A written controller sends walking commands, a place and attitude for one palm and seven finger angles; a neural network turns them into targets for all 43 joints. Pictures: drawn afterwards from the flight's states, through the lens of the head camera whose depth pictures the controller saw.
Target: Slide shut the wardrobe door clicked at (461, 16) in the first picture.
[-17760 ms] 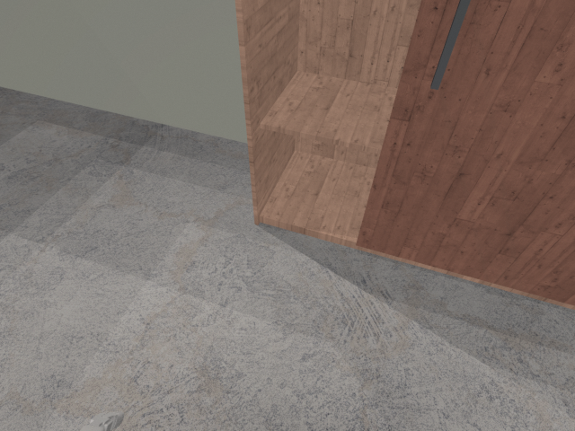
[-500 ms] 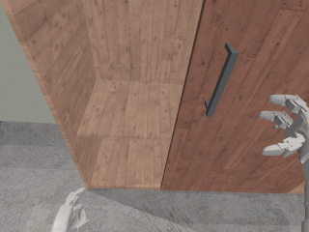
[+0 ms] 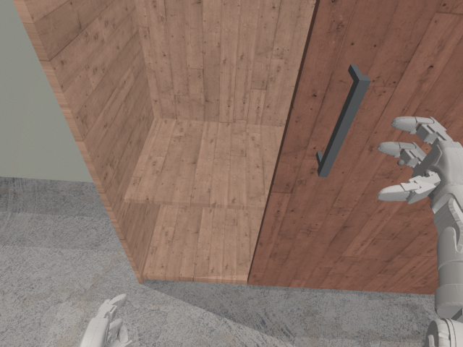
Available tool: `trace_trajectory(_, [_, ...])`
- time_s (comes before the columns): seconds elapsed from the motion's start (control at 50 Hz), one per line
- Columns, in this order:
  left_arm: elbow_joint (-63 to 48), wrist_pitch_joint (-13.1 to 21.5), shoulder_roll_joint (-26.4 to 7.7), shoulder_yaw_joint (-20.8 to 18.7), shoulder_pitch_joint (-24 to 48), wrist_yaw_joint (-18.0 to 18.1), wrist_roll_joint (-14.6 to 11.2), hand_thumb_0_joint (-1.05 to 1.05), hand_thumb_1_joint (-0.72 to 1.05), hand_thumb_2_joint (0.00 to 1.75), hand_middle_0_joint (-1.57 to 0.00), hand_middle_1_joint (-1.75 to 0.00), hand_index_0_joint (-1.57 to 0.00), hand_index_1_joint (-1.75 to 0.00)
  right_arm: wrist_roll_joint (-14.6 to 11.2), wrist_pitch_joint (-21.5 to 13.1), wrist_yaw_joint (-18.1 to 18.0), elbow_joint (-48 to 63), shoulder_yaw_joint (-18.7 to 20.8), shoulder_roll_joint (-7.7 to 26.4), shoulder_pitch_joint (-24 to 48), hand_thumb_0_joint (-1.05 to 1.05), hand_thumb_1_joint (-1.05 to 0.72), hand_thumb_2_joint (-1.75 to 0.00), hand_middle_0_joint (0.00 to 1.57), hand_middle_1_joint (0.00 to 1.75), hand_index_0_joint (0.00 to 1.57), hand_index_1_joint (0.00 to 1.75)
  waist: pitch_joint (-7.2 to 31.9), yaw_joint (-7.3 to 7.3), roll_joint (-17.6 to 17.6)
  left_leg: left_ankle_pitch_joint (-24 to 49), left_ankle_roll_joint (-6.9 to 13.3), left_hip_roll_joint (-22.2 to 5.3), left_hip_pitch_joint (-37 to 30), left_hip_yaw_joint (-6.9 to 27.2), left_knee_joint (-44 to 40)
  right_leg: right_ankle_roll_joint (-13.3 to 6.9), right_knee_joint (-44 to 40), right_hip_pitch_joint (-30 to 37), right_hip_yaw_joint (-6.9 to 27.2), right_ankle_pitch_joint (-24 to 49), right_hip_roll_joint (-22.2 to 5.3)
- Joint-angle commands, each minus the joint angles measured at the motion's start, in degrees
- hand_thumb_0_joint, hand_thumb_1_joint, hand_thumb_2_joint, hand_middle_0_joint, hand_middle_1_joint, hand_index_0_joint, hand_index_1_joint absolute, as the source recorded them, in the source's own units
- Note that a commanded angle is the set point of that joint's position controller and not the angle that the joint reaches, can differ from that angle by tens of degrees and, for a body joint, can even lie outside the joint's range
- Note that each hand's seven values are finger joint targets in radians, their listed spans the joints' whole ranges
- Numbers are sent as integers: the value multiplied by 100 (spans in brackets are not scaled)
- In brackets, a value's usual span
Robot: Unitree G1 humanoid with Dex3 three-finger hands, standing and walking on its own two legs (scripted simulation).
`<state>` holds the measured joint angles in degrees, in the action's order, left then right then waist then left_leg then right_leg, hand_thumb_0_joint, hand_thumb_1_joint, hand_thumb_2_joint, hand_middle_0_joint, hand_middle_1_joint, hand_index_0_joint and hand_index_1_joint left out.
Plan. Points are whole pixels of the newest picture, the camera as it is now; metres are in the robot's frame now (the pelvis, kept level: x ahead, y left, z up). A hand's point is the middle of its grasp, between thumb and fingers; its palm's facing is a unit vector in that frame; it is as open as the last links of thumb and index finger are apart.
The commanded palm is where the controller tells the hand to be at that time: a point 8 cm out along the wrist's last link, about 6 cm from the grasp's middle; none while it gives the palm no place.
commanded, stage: move the hooked fingers beside the handle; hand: right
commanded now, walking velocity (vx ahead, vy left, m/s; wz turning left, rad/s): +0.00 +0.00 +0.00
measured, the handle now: (336, 126) +0.50 -0.16 +0.16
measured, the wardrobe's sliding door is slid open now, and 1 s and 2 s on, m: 0.45 0.45 0.45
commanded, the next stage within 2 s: feel for the door with the fingertips in 1.30 s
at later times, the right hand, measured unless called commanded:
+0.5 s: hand (380, 145) +0.43 -0.22 +0.17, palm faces +0.00 +1.00 -0.02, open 14.0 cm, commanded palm +0.42 -0.28 +0.17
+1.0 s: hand (380, 146) +0.44 -0.22 +0.16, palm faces +0.00 +1.00 -0.03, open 14.0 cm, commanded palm +0.42 -0.27 +0.16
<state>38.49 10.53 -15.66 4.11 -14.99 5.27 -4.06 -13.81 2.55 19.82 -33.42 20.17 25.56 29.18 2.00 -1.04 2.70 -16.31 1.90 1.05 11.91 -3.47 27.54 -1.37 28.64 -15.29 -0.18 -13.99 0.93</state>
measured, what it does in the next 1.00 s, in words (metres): stands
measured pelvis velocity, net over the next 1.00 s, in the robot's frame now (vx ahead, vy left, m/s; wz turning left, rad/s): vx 0.00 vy -0.02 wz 0.02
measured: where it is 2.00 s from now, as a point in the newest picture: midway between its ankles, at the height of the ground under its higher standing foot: outside the picture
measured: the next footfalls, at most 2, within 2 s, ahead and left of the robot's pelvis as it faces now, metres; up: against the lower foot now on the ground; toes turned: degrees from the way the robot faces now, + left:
none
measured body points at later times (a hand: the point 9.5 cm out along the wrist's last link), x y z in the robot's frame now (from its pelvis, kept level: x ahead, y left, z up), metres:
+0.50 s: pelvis +0.00 +0.00 +0.00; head +0.02 +0.01 +0.45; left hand +0.08 +0.27 -0.11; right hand +0.43 -0.27 +0.17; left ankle -0.02 +0.10 -0.74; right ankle +0.01 -0.11 -0.74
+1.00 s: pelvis +0.00 -0.02 +0.00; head +0.02 -0.01 +0.45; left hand +0.08 +0.25 -0.11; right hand +0.43 -0.28 +0.17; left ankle -0.02 +0.10 -0.74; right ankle +0.01 -0.11 -0.74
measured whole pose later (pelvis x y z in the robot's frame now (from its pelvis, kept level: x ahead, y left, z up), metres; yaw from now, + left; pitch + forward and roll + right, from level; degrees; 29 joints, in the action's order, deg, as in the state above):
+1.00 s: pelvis +0.00 -0.02 +0.00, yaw +1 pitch +4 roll +1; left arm 38.6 6.8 -16.7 2.1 -19.8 3.8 -3.3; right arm -10.4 -5.1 17.2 -47.5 19.3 26.0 39.3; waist 2.5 -3.6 2.3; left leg -16.5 0.9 0.8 16.5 -2.4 28.8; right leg -2.4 31.0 -20.2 -1.2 -15.1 1.1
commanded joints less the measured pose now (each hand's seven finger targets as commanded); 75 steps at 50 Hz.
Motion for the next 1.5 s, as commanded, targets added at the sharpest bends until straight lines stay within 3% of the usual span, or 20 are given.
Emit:
trace_trajectory(0.0, [-851, 219, -833, -351, 283, 45, -33, 0, 90, 90, -20, -30, -20, -30, -11, -274, 57, 910, 285, 1595, 2441, 0, 50, -30, 30, 120, 30, 120, 1278, -37, 135, 1578, -37, -104, 155, 190, -343, -143, -196, 785, 238, 1105, -10])
trace_trajectory(0.08, [-765, 210, -867, -400, 96, 60, 7, 0, 90, 90, -20, -30, -20, -30, -89, -602, 72, 982, 468, 1838, 3062, 0, 50, -30, 30, 120, 30, 120, 1756, -152, -164, 1788, -70, -62, 15, 230, -309, -187, -83, 959, 232, 1265, -24])
trace_trajectory(0.24, [-607, 174, -918, -444, -173, -11, 0, 0, 90, 90, -20, -30, -20, -30, 34, -753, 77, 116, 241, 1675, 3196, 0, 50, -30, 30, 120, 30, 120, 1515, -193, 15, 1850, -44, -56, 249, 224, -279, -186, -33, 827, 215, 1328, -16])
trace_trajectory(0.32, [-604, 73, -980, -484, -325, -44, 22, 0, 90, 90, -20, -30, -20, -30, 44, -666, 49, -269, 366, 1793, 3130, 0, 50, -30, 30, 120, 30, 120, 1525, -159, -290, 1981, -55, -58, 165, 210, -239, -194, 6, 593, 171, 1377, -17])
trace_trajectory(0.46, [-573, -39, -992, -510, -511, -56, 61, 0, 90, 90, -20, -30, -20, -30, 170, -1053, -117, -236, 697, 2284, 3774, 0, 50, -30, 30, 120, 30, 120, 1844, -227, -128, 2145, -76, -33, 137, 284, -154, -202, 81, 689, 154, 1552, -42])
trace_trajectory(0.52, [-520, -88, -996, -501, -565, -57, 51, 0, 90, 90, -20, -30, -20, -30, 204, -1103, -78, -644, 545, 2167, 3927, 0, 50, -30, 30, 120, 30, 120, 1615, -316, -184, 1936, -83, -39, 272, 302, -194, -222, 85, 513, 111, 1281, -48])
trace_trajectory(0.6, [-618, -93, -977, -503, -574, -93, 49, 0, 90, 90, -20, -30, -20, -30, 301, -1134, 38, -510, 266, 1913, 3816, 0, 50, -30, 30, 120, 30, 120, 1879, -257, 539, 1945, -9, -31, 437, 242, -119, -144, 89, 915, 214, 1612, -49])
trace_trajectory(0.62, [-637, -112, -971, -528, -585, -111, 52, 0, 90, 90, -20, -30, -20, -30, 245, -1126, 63, -416, 133, 1689, 3666, 0, 50, -30, 30, 120, 30, 120, 1992, -285, 336, 2097, -16, -19, 381, 231, -118, -166, 151, 988, 189, 1796, -76])
trace_trajectory(0.68, [-631, -156, -1034, -544, -598, -94, 43, 0, 90, 90, -20, -30, -20, -30, 54, -1058, 88, -494, 464, 1924, 3512, 0, 50, -30, 30, 120, 30, 120, 1936, -242, -194, 2097, -54, 10, 284, 201, -128, -170, 88, 772, 211, 1639, -91])
trace_trajectory(0.72, [-656, -152, -997, -549, -536, -97, 33, 0, 90, 90, -20, -30, -20, -30, 0, -1065, 66, -289, 251, 1625, 3629, 0, 50, -30, 30, 120, 30, 120, 1816, -266, -143, 2000, -44, -1, 348, 178, -151, -172, 75, 797, 207, 1628, -102])
trace_trajectory(0.84, [-630, -194, -1002, -533, -526, -101, 47, 0, 90, 90, -20, -30, -20, -30, 199, -1052, -225, -272, 383, 1858, 3702, 0, 50, -30, 30, 120, 30, 120, 1579, -299, -78, 1674, -47, -1, 529, 186, -157, -175, 18, 690, 234, 1353, -95])
trace_trajectory(0.9, [-656, -126, -955, -519, -472, -102, 53, 0, 90, 90, -20, -30, -20, -30, 238, -1195, -245, 166, 54, 1536, 4113, 0, 50, -30, 30, 120, 30, 120, 1837, -343, 529, 1490, -3, 7, 753, 165, -156, -87, 8, 1224, 371, 1521, -130])
trace_trajectory(0.96, [-596, -118, -964, -529, -493, -86, 57, 0, 90, 90, -20, -30, -20, -30, 177, -1224, -284, 171, 130, 1550, 4072, 0, 50, -30, 30, 120, 30, 120, 2014, -349, 271, 1568, -7, 35, 710, 141, -160, -67, 33, 1386, 425, 1702, -173])
trace_trajectory(1.02, [-494, -102, -968, -508, -479, -76, 49, 0, 90, 90, -20, -30, -20, -30, 130, -1105, -299, -340, -129, 1177, 4095, 0, 50, -30, 30, 120, 30, 120, 1575, -416, -65, 1346, -11, 33, 831, 109, -235, -92, -25, 1107, 412, 1369, -177])
trace_trajectory(1.08, [-427, -141, -1024, -497, -561, -73, 55, 0, 90, 90, -20, -30, -20, -30, 234, -916, -396, -1089, 170, 1517, 3976, 0, 50, -30, 30, 120, 30, 120, 1277, -353, -237, 1206, -24, -1, 849, 130, -216, -115, -68, 633, 356, 974, -121])
trace_trajectory(1.22, [-660, -228, -982, -510, -585, -103, 90, 0, 90, 90, -20, -30, -20, -30, 327, -1331, -339, -429, 452, 2029, 4012, 0, 50, -30, 30, 120, 30, 120, 2117, -239, -133, 1988, -14, -20, 228, 226, -27, -141, 133, 787, 253, 1688, -104])
trace_trajectory(1.28, [-653, -191, -968, -501, -514, -77, 54, 0, 90, 90, -20, -30, -20, -30, 230, -1455, -206, -175, 306, 1879, 4311, 0, 50, -30, 30, 120, 30, 120, 2075, -345, 191, 1902, -26, 8, 438, 238, -93, -126, 117, 1082, 283, 1671, -123])
trace_trajectory(1.32, [-572, -198, -979, -499, -551, -56, 41, 0, 90, 90, -20, -30, -20, -30, 174, -1404, -165, -424, 287, 1845, 4317, 0, 50, -30, 30, 120, 30, 120, 1771, -384, 1, 1762, -26, 15, 505, 223, -171, -160, 99, 890, 266, 1485, -129])
trace_trajectory(1.38, [-570, -191, -993, -506, -571, -63, 27, 0, 90, 90, -20, -30, -20, -30, 210, -1212, -100, -585, 293, 1809, 3850, 0, 50, -30, 30, 120, 30, 120, 1795, -300, 282, 1889, -9, 1, 517, 207, -133, -135, 85, 947, 263, 1633, -99])
trace_trajectory(1.48, [-600, -178, -982, -540, -518, -113, 15, 0, 90, 90, -20, -30, -20, -30, 62, -924, -114, -433, -99, 1162, 3644, 0, 50, -30, 30, 120, 30, 120, 1663, -330, 39, 1743, -27, 15, 672, 144, -179, -138, 84, 924, 287, 1495, -99])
